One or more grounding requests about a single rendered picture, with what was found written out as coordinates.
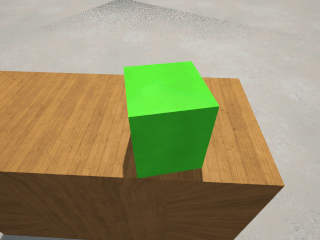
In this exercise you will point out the pedestal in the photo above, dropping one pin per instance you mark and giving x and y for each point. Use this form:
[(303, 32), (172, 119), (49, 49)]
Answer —
[(67, 165)]

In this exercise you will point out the carton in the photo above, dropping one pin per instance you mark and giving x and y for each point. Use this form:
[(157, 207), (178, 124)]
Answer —
[(171, 114)]

